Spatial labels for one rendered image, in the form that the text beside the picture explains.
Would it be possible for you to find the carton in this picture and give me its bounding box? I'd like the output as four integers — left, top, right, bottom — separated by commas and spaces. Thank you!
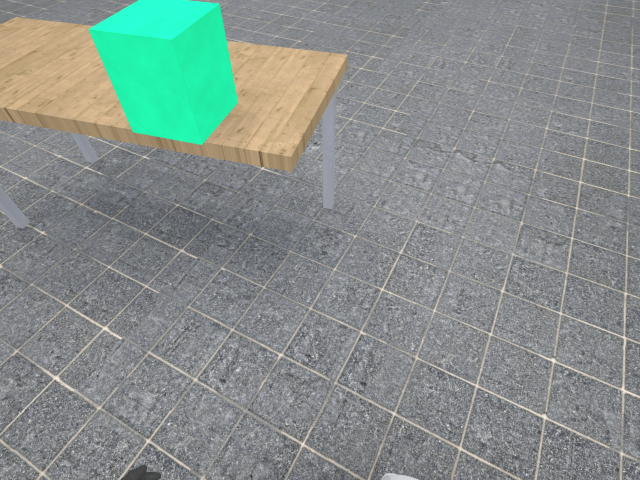
88, 0, 238, 145

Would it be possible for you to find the table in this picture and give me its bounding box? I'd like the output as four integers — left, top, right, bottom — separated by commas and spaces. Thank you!
0, 17, 348, 228

